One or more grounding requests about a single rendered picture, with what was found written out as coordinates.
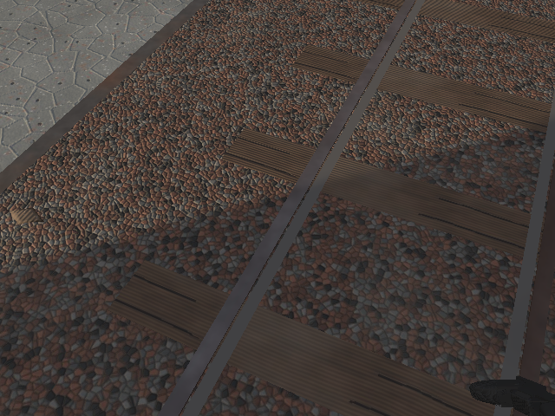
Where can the right robot hand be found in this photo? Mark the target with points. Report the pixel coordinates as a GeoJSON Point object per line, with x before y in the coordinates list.
{"type": "Point", "coordinates": [526, 396]}

